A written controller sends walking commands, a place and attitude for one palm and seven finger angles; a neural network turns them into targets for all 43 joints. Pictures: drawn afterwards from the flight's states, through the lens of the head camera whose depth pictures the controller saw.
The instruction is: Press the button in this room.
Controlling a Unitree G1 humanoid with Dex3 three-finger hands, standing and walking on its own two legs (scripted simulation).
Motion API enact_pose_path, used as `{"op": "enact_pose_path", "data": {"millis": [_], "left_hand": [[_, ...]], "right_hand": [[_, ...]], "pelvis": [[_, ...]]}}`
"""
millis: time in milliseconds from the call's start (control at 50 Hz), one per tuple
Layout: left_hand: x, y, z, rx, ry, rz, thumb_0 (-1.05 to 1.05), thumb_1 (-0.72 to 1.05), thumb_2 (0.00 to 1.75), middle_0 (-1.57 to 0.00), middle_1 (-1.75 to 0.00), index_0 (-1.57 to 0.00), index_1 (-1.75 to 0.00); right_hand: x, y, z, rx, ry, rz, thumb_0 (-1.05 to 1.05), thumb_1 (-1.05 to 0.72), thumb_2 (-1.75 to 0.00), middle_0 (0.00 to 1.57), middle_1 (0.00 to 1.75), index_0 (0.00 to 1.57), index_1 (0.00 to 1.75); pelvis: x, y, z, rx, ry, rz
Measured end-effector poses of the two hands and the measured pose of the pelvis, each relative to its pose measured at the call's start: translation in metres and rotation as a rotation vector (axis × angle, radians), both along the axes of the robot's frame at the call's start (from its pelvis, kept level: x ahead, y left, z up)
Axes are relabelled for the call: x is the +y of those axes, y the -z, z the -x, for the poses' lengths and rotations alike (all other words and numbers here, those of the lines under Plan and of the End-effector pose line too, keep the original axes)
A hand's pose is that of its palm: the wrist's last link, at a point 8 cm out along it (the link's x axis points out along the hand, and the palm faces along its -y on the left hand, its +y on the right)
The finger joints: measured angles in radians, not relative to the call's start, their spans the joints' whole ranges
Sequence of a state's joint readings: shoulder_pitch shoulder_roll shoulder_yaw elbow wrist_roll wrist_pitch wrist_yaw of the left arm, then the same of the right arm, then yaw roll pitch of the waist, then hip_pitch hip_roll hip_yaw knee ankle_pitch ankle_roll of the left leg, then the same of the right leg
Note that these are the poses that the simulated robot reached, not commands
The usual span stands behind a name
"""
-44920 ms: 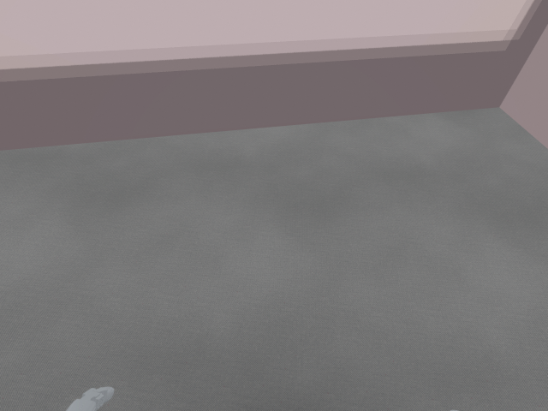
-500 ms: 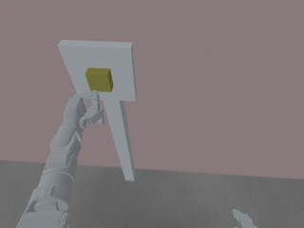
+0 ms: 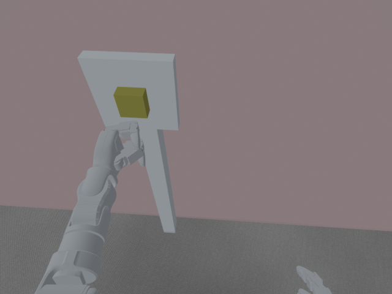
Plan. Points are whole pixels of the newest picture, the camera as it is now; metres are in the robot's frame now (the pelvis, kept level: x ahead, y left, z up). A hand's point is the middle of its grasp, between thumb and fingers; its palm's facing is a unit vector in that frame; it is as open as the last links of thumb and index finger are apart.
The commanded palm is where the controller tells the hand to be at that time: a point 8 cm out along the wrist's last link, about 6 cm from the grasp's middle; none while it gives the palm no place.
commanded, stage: aim a knuckle at the button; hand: left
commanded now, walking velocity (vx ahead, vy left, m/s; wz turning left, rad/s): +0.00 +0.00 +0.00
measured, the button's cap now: (133, 101) +0.48 +0.17 +0.14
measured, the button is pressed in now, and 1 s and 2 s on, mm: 0 0 13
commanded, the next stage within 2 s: press the button with the knuckle in 0.74 s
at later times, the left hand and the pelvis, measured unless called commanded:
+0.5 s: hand (144, 144) +0.39 +0.13 +0.10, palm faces -0.02 -1.00 +0.00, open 3.1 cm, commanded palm +0.36 +0.19 +0.11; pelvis +0.00 -0.02 +0.00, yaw +0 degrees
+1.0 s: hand (139, 141) +0.39 +0.14 +0.10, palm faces -0.01 -1.00 +0.00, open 3.1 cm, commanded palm +0.37 +0.20 +0.11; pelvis +0.00 -0.01 +0.00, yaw +0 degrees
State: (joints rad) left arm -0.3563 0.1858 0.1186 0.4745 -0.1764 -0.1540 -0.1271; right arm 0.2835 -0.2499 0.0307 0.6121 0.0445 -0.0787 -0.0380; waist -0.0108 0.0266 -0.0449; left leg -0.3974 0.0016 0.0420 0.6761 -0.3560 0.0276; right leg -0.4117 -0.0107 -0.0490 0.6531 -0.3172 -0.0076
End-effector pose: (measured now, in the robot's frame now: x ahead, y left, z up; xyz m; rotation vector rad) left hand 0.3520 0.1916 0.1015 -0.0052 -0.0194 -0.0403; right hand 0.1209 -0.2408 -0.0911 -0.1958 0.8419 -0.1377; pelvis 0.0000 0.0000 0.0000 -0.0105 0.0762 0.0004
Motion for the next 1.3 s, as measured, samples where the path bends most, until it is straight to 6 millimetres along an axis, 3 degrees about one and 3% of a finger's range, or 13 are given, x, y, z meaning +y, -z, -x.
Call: {"op": "enact_pose_path", "data": {"millis": [100,280,400,560,720,880,1000,1140,1300], "left_hand": [[-0.008,-0.012,-0.005,-0.048,-0.012,-0.008,0.01,0.9,0.9,-1.3,-1.5,-1.3,-1.5],[0.011,-0.003,-0.014,0.039,-0.052,-0.021,0.01,0.9,0.9,-1.3,-1.5,-1.3,-1.5],[-0.001,-0.013,-0.007,-0.037,-0.012,-0.007,0.01,0.9,0.9,-1.3,-1.5,-1.29,-1.5],[-0.002,0.004,-0.018,0.042,-0.036,-0.016,0.01,0.9,0.9,-1.3,-1.5,-1.3,-1.5],[0.008,-0.017,-0.013,-0.052,-0.038,-0.018,0.01,0.9,0.9,-1.3,-1.5,-1.3,-1.5],[0.007,0.006,-0.01,0.055,-0.019,-0.003,0.01,0.9,0.9,-1.3,-1.5,-1.3,-1.5],[0.005,-0.001,-0.02,-0.014,-0.031,-0.002,0.01,0.9,0.9,-1.3,-1.5,-1.3,-1.5],[0.006,-0.01,-0.043,0.001,-0.016,-0.022,0.01,0.9,0.91,-1.3,-1.5,-1.3,-1.5],[0.005,-0.006,-0.042,0.005,-0.027,0.006,-0.03,0.89,0.93,-1.3,-1.5,-1.29,-1.5]], "right_hand": [[0.0,-0.002,-0.003,-0.015,-0.003,-0.002,0.01,-0.9,-0.9,0.2,0.3,0.2,0.3],[-0.01,-0.001,0.005,0.005,0.014,0.004,0.01,-0.9,-0.9,0.2,0.3,0.2,0.3],[-0.017,0.003,0.011,0.027,0.015,0.011,0.01,-0.9,-0.9,0.2,0.3,0.2,0.3],[-0.023,0.002,0.014,0.036,0.033,0.017,0.01,-0.9,-0.9,0.2,0.3,0.2,0.3],[-0.022,0.003,0.012,0.032,0.037,0.006,0.01,-0.9,-0.9,0.2,0.3,0.2,0.3],[-0.02,0.001,0.005,0.025,0.019,0.014,0.01,-0.9,-0.9,0.2,0.3,0.2,0.3],[-0.016,0.001,0.003,0.028,0.013,0.031,0.01,-0.9,-0.9,0.2,0.3,0.2,0.3],[-0.013,0.007,0.014,0.063,0.032,0.019,0.01,-0.9,-0.9,0.2,0.3,0.2,0.3],[-0.01,0.013,0.032,0.123,0.043,0.007,0.01,-0.9,-0.9,0.2,0.3,0.2,0.3]], "pelvis": [[-0.004,0.0,0.002,-0.005,0.006,-0.005],[-0.011,-0.001,0.005,0.003,0.003,-0.004],[-0.012,-0.001,0.002,0.002,-0.001,-0.004],[-0.016,0.0,0.004,0.01,0.005,-0.008],[-0.016,-0.001,-0.001,0.005,0.008,-0.006],[-0.014,0.0,0.001,0.013,-0.002,-0.004],[-0.012,0.002,0.004,0.016,-0.004,-0.002],[-0.008,0.002,0.002,0.04,-0.002,0.001],[-0.004,0.003,-0.001,0.044,0.002,0.0]]}}
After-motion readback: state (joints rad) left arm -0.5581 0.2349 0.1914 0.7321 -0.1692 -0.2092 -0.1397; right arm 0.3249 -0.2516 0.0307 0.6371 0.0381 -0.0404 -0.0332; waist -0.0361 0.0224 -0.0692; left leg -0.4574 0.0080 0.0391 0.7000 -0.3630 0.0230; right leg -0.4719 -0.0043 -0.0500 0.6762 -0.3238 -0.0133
